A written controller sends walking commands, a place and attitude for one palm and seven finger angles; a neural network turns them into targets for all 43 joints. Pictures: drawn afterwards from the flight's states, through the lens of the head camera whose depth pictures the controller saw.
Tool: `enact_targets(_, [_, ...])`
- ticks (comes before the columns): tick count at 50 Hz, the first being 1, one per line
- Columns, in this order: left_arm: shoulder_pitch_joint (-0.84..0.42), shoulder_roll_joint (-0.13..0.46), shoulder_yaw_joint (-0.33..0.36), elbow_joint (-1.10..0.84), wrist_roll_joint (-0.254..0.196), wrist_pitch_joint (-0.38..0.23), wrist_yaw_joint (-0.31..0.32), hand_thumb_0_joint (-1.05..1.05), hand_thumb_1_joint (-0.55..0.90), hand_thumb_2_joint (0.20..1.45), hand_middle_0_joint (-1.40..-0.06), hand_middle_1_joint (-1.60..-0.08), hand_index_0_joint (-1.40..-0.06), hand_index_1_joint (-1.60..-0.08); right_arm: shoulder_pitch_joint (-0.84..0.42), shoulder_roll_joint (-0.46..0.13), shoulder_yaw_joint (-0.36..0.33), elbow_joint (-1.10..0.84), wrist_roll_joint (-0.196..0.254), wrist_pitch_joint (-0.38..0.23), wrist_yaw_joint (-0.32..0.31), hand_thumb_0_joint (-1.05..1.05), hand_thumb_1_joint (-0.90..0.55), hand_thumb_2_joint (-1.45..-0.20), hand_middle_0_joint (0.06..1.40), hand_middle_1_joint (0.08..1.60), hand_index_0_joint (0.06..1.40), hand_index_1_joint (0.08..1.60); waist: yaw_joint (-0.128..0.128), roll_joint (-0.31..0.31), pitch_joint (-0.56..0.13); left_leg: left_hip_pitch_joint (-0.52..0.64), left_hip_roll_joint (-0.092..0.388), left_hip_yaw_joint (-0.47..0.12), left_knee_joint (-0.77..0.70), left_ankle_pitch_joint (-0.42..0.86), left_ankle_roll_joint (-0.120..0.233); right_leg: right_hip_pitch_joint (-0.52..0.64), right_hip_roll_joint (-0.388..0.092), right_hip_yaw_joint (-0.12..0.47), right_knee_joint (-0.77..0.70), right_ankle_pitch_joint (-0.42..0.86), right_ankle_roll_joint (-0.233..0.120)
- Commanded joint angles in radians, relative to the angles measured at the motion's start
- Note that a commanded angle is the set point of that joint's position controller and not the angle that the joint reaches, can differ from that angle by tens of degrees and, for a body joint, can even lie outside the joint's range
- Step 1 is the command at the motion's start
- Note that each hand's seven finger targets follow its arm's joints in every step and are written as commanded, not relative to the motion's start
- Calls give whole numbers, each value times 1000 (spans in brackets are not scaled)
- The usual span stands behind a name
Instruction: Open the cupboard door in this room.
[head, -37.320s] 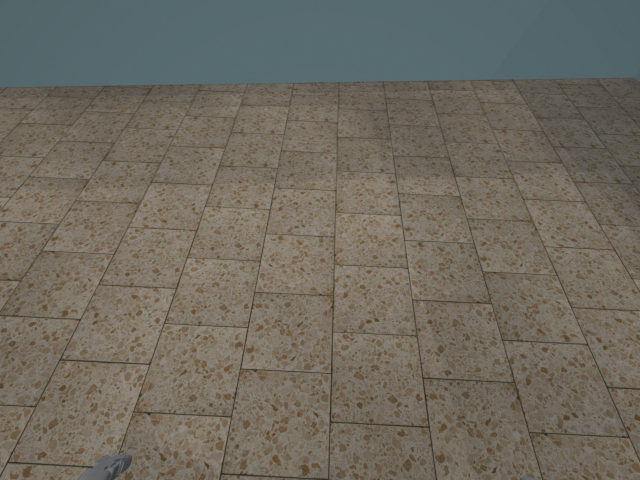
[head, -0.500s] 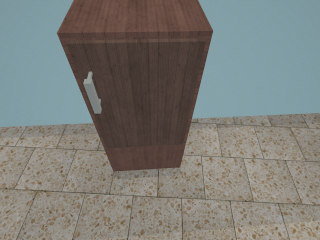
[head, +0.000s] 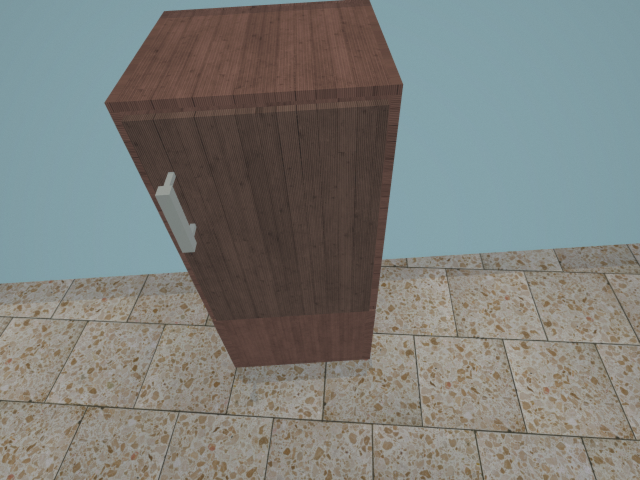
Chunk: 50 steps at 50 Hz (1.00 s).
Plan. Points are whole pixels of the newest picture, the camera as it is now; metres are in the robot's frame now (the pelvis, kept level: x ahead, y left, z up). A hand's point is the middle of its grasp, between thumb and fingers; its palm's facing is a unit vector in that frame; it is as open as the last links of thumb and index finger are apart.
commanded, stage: come to a stop and stand still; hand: left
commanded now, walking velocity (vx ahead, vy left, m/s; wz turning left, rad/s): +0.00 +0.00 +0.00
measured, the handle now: (180, 213) +0.54 +0.28 +0.00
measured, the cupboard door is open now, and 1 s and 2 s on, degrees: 0 0 0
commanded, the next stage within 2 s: look again from close up in 0.14 s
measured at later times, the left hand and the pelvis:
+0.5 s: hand out of the picture -0.02 +0.18 -0.16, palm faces +0.04 -0.98 -0.21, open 7.4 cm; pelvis -0.02 +0.01 +0.01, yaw +0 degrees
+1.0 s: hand (146, 468) +0.15 +0.22 -0.03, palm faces +0.27 -0.95 -0.17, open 7.5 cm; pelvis -0.03 +0.03 +0.00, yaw +2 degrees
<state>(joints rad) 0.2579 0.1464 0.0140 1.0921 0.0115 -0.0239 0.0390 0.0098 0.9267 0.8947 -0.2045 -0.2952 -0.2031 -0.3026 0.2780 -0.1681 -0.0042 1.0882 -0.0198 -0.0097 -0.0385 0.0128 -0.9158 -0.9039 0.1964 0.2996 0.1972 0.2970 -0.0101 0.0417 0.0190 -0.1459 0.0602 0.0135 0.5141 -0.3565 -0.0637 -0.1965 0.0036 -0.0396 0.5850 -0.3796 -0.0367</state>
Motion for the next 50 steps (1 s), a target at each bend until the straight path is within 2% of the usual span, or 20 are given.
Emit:
enact_targets(1, [65,137,29,-34,2,-7,2,0,900,900,-200,-300,-200,-300,72,-60,-9,-13,4,-5,-1,0,-900,-900,200,300,200,300,1,-56,16,-24,25,16,-36,302,60,28,-113,90,-112,535,-18])
enact_targets(7, [59,135,27,-32,2,-4,-2,0,900,900,-200,-300,-200,-300,60,-63,-8,-7,4,-3,0,0,-900,-900,200,300,200,300,1,-51,41,-23,27,7,-67,253,62,2,-107,95,-150,409,-17])
enact_targets(20, [72,117,22,-24,2,-1,-6,0,900,900,-200,-300,-200,-300,75,-60,-5,10,5,-10,0,0,-900,-900,200,300,200,300,8,-41,49,-36,35,-12,-105,242,70,2,-96,81,-168,308,-9])
enact_targets(27, [72,112,24,-20,1,-1,-5,0,900,900,-200,-300,-200,-300,88,-56,-5,19,4,-16,-1,0,-900,-900,200,300,200,300,12,-22,37,-41,40,-20,-114,280,75,16,-95,68,-148,320,-7])
enact_targets(34, [73,101,21,-18,3,2,-5,0,900,900,-200,-300,-200,-300,93,-47,-5,22,4,-14,-1,0,-900,-900,200,300,200,300,14,-53,68,-56,38,-27,-128,240,79,-6,-92,68,-163,266,-4])
enact_targets(35, [76,99,20,-19,3,2,-5,0,900,900,-200,-300,-200,-300,93,-50,-5,22,4,-15,0,0,-900,-900,200,300,200,300,14,-37,62,-52,36,-27,-127,247,80,-7,-94,71,-162,271,-4])
enact_targets(40, [76,101,21,-18,3,1,-6,0,900,900,-200,-300,-200,-300,91,-49,-5,23,4,-16,0,0,-900,-900,200,300,200,300,14,-36,54,-51,36,-26,-126,247,80,-4,-96,72,-162,274,-4])
enact_targets(41, [186,139,23,29,6,-22,35,0,900,900,-200,-300,-200,-300,-65,-99,-19,-56,16,-19,12,0,-900,-900,200,300,200,300,79,-180,90,-168,36,19,130,217,45,6,-178,172,-199,817,39])
enact_targets(42, [-611,352,98,-1541,-202,-261,23,0,877,890,-202,-315,-202,-315,-40,-264,-32,-396,60,-192,-33,0,-900,-900,200,300,200,300,-71,48,-430,95,-65,19,-43,367,101,122,-98,123,-85,700,9])
enact_targets(43, [-129,284,129,-1220,-109,-201,69,0,853,880,-203,-330,-203,-330,-97,-155,-20,-322,38,-271,-70,0,-900,-900,200,300,200,300,29,217,-422,146,-47,51,-56,502,109,113,-28,66,-41,510,-10])
enact_targets(44, [-99,197,79,-1144,-138,-154,119,0,830,870,-205,-345,-205,-345,-99,-165,-31,-274,52,-296,-73,0,-900,-900,200,300,200,300,2,190,-303,52,-37,34,-36,418,78,19,-20,4,-65,344,2])
enact_targets(45, [170,-36,-41,-934,-144,-59,107,0,807,860,-207,-360,-207,-360,-71,-127,-31,-273,67,-293,-64,0,-900,-900,200,300,200,300,-16,34,-174,-34,-24,16,-42,381,86,-51,-20,-31,-74,306,19])
enact_targets(46, [-5,-25,-54,-1141,-181,-96,78,0,783,850,-208,-375,-208,-375,-101,-164,-35,-355,77,-313,-61,0,-900,-900,200,300,200,300,-26,-19,-55,-89,-37,-12,-18,326,88,-114,-25,-33,-64,297,34])
enact_targets(47, [-7,59,32,-1140,-166,-149,66,0,760,840,-210,-390,-210,-390,-85,-192,-60,-368,58,-324,-62,0,-900,-900,200,300,200,300,-47,-94,-80,-118,-46,-5,21,258,89,-180,-20,-46,-63,219,39])
enact_targets(48, [13,46,33,-1083,-155,-206,46,0,737,830,-212,-405,-212,-405,-83,-193,-63,-394,42,-335,-60,0,-900,-900,200,300,200,300,-55,-204,-22,-193,-58,-11,63,199,94,-264,-12,-58,-43,147,47])
enact_targets(49, [84,43,72,-952,-156,-249,12,0,713,820,-213,-420,-213,-420,-83,-195,-71,-426,37,-339,-50,0,-900,-900,200,300,200,300,-33,-244,29,-280,-70,-15,109,151,89,-328,-13,-54,-17,79,45])
enact_targets(50, [139,3,72,-886,-169,-312,-34,0,690,810,-215,-435,-215,-435,-87,-186,-73,-452,28,-342,-36,0,-900,-900,200,300,200,300,-9,-340,2,-355,-75,-15,158,108,79,-378,-15,-54,33,13,48])
